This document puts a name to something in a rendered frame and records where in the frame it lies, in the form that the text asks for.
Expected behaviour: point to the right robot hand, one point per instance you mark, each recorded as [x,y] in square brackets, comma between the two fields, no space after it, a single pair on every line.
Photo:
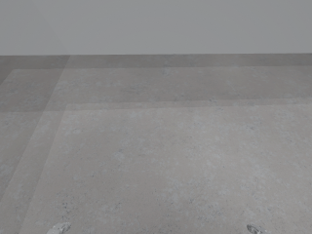
[256,229]

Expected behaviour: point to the left robot hand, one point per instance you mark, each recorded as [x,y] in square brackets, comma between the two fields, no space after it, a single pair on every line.
[59,228]

